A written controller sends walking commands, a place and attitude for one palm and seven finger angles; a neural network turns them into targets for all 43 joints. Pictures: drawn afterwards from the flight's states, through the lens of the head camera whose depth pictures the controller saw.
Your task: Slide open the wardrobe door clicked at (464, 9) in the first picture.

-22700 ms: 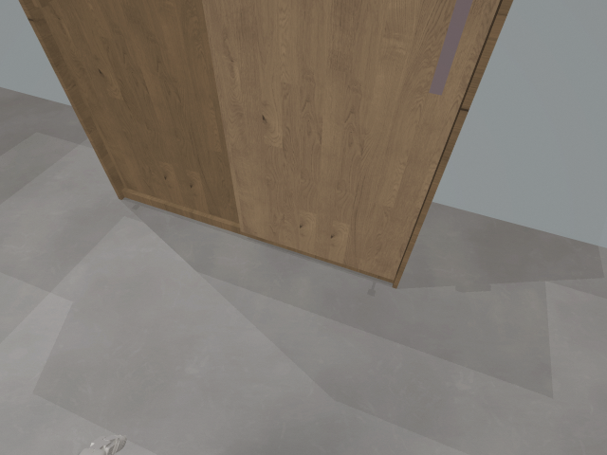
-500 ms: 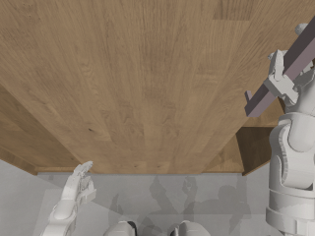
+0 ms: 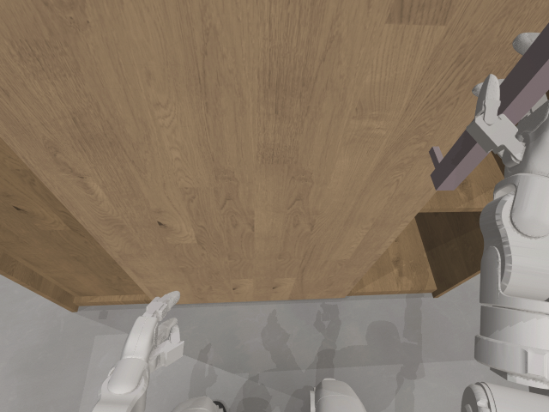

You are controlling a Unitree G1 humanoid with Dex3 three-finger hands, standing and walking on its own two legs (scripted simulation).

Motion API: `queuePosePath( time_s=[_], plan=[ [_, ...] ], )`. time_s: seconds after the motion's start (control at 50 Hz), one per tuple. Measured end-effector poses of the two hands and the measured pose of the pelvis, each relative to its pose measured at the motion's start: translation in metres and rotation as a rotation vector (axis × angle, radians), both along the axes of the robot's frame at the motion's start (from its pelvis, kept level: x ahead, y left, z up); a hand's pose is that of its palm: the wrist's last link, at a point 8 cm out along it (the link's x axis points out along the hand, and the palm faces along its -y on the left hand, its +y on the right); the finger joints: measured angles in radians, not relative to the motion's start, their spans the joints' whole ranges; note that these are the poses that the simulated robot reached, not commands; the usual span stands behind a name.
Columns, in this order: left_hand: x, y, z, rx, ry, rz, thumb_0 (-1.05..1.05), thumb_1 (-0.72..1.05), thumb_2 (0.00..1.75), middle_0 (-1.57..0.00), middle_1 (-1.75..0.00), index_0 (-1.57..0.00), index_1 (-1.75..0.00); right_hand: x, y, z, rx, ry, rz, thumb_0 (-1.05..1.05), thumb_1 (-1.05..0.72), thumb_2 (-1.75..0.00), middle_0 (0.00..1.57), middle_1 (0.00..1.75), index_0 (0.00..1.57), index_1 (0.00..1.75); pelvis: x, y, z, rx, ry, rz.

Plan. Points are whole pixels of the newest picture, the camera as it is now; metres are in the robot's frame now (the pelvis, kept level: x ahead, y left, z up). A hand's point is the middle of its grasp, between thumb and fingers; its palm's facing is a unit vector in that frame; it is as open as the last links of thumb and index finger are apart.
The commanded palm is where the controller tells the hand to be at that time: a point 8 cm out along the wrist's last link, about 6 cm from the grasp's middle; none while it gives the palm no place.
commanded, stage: step sideways, sliding the door along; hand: right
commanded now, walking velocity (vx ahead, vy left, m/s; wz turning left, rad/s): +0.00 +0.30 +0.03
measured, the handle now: (498, 92) +0.42 -0.25 +0.22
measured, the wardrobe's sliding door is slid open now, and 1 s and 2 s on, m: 0.35 0.49 0.49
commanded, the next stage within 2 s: stop walking and hold the door there in 0.82 s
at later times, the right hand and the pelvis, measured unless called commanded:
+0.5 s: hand (402, 117) +0.38 -0.13 +0.22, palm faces +0.41 +0.90 -0.11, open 7.2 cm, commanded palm +0.35 -0.11 +0.21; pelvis +0.00 +0.11 -0.01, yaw +0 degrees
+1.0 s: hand (363, 116) +0.38 -0.09 +0.22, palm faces +0.46 +0.87 -0.17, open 7.2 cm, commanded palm +0.35 -0.12 +0.18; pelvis +0.01 +0.20 +0.01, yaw +3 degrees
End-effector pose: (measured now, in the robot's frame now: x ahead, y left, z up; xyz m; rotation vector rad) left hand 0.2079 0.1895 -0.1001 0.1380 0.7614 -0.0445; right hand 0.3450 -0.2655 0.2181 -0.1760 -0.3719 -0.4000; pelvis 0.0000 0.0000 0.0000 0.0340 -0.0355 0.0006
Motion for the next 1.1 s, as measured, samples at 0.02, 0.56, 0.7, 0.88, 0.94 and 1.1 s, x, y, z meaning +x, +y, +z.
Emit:
queuePosePath(
  time_s=[0.02, 0.56, 0.7, 0.88, 0.94, 1.1],
  plan=[
    [0.000, 0.008, 0.001, 0.017, 0.004, 0.017, 0.01, 0.90, 0.90, -0.21, -0.30, -0.21, -0.30, 0.000, 0.004, 0.000, 0.004, 0.003, 0.002, -0.11, -0.64, -0.81, 0.45, 1.41, 0.17, 1.28, -0.001, 0.001, 0.002, -0.014, 0.009, -0.004],
    [0.006, 0.118, -0.006, 0.020, 0.024, 0.000, 0.01, 0.90, 0.90, -0.21, -0.30, -0.21, -0.30, -0.002, 0.104, -0.001, -0.017, -0.009, -0.018, -0.11, -0.65, -0.81, 0.46, 1.41, 0.13, 1.22, 0.002, 0.112, -0.004, -0.010, 0.006, -0.018],
    [0.000, 0.152, 0.009, 0.126, 0.048, 0.040, 0.02, 0.91, 0.90, -0.20, -0.30, -0.20, -0.30, -0.002, 0.129, -0.004, 0.018, -0.046, 0.075, -0.09, -0.67, -0.78, 0.46, 1.41, 0.13, 1.19, 0.001, 0.117, -0.001, 0.006, 0.000, -0.007],
    [-0.009, 0.170, 0.038, 0.106, 0.046, -0.034, 0.01, 0.90, 0.90, -0.20, -0.30, -0.20, -0.30, -0.002, 0.134, -0.002, 0.042, -0.020, 0.036, -0.09, -0.63, -0.80, 0.46, 1.41, 0.19, 1.21, 0.004, 0.157, 0.018, 0.075, -0.022, 0.017],
    [-0.006, 0.180, 0.037, 0.086, 0.031, -0.047, 0.01, 0.90, 0.90, -0.20, -0.30, -0.20, -0.30, -0.003, 0.136, -0.001, 0.027, -0.007, -0.009, -0.10, -0.62, -0.81, 0.46, 1.41, 0.18, 1.22, 0.007, 0.176, 0.017, 0.078, -0.028, 0.023],
    [-0.003, 0.254, 0.004, 0.033, -0.058, 0.092, 0.01, 0.90, 0.90, -0.21, -0.30, -0.21, -0.30, -0.007, 0.135, 0.006, -0.198, 0.074, -0.180, -0.26, -0.56, -0.79, 0.46, 1.41, 0.17, 1.26, 0.009, 0.221, -0.010, -0.004, -0.004, 0.071]
  ],
)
